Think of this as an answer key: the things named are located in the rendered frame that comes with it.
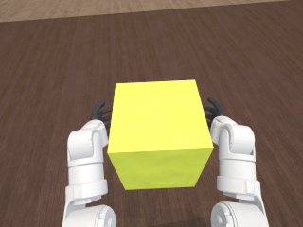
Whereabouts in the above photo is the right robot forearm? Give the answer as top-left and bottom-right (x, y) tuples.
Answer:
(210, 115), (269, 227)

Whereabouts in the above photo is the carton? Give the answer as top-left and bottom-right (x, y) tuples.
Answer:
(107, 79), (214, 190)

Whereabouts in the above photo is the robot right hand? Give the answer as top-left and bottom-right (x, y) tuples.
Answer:
(202, 97), (226, 133)

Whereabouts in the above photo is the robot right upper arm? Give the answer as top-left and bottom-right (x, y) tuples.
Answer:
(210, 201), (269, 227)

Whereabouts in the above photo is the robot left upper arm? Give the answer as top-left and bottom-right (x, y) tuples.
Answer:
(63, 204), (116, 227)

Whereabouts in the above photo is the robot left hand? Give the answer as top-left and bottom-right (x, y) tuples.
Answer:
(90, 100), (113, 136)

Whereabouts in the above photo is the left robot forearm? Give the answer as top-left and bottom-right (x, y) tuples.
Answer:
(62, 119), (109, 227)

